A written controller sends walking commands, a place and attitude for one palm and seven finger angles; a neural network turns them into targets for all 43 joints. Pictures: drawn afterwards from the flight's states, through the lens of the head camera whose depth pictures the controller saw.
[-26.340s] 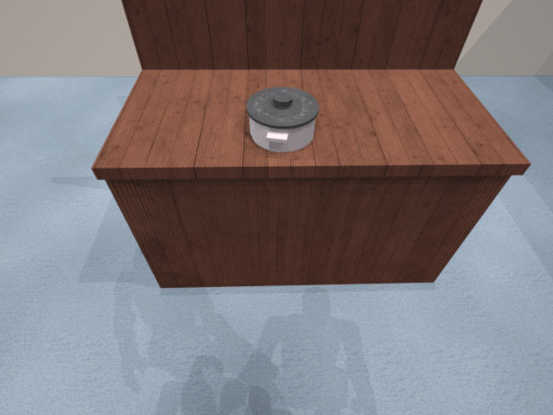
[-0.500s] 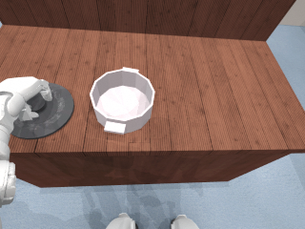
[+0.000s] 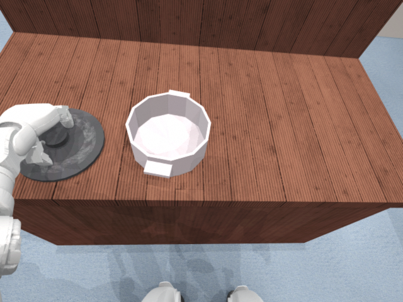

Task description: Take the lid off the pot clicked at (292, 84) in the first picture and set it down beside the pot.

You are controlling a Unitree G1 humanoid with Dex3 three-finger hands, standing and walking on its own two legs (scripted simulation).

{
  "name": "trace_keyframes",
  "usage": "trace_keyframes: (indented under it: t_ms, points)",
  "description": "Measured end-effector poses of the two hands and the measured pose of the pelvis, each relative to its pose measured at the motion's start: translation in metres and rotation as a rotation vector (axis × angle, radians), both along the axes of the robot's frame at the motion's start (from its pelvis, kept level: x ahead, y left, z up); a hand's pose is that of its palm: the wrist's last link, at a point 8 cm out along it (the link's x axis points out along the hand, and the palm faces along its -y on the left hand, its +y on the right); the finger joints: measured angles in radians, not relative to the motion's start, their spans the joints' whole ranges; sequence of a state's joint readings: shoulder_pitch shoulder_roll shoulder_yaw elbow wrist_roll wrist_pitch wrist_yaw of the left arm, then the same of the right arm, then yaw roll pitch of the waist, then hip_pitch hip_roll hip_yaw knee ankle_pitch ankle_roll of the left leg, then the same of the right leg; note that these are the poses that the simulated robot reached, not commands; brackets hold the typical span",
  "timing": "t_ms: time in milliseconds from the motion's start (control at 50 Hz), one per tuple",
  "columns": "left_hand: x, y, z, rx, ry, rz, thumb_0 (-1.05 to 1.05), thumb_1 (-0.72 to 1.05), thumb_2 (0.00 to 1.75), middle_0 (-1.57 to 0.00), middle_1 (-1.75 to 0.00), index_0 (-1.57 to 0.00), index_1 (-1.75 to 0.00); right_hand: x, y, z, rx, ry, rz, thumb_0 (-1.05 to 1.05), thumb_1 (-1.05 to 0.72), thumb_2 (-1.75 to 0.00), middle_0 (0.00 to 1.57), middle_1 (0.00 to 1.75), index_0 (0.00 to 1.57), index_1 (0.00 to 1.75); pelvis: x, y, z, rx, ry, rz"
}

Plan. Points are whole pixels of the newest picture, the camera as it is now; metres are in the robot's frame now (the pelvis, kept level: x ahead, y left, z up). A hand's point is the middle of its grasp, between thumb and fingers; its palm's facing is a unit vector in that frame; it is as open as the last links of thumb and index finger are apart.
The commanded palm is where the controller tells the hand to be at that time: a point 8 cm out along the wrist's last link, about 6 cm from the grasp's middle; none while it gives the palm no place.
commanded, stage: open the fingers wide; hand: left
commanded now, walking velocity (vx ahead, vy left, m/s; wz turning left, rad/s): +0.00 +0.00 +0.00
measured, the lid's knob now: (55, 136) +0.45 +0.32 -0.02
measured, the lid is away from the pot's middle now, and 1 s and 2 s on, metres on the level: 0.25 0.25 0.25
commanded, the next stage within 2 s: raise the empty hand in 0.04 s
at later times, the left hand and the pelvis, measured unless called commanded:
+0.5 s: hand (39, 128) +0.43 +0.32 +0.04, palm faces -0.42 -0.08 -0.91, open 11.0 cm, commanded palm +0.45 +0.31 +0.11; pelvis +0.01 +0.00 +0.01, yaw +0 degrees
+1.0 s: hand (18, 113) +0.42 +0.33 +0.10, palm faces -0.37 -0.09 -0.92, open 11.0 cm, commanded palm +0.44 +0.31 +0.16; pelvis +0.01 -0.01 +0.02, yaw +1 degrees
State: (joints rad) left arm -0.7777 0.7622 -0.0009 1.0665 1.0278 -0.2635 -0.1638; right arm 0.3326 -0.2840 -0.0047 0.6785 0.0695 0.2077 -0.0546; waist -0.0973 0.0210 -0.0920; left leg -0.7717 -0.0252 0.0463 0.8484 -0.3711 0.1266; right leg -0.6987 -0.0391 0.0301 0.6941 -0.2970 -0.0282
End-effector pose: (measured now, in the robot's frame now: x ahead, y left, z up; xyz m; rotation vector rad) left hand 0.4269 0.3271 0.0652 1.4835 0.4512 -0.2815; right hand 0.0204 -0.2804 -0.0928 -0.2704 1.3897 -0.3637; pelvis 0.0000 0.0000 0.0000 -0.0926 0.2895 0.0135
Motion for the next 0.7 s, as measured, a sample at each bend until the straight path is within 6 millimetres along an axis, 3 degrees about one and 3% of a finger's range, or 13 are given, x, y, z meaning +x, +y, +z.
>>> trace_keyframes:
  t_ms: [200,480,700]
  points:
    - [0.003,-0.005,-0.001,0.008,-0.013,0.011,0.0,-0.03,0.71,-0.39,-0.82,-0.39,-0.82,0.006,0.001,-0.001,0.01,-0.023,0.007,0.0,-0.91,-0.89,0.2,0.3,0.2,0.3,-0.001,-0.001,0.001,0.004,-0.002,-0.003]
    - [0.009,-0.005,0.031,0.017,-0.03,0.027,0.0,-0.04,0.71,-0.38,-0.81,-0.39,-0.81,0.011,-0.001,0.004,0.019,-0.045,-0.003,0.0,-0.91,-0.89,0.2,0.3,0.2,0.3,0.007,-0.003,0.008,0.011,-0.031,-0.002]
    - [0.006,-0.002,0.057,0.014,-0.05,0.021,0.0,-0.04,0.71,-0.39,-0.81,-0.39,-0.81,0.026,-0.001,0.009,0.03,-0.087,0.009,0.0,-0.91,-0.89,0.2,0.3,0.2,0.3,0.012,-0.006,0.015,0.019,-0.06,0.001]
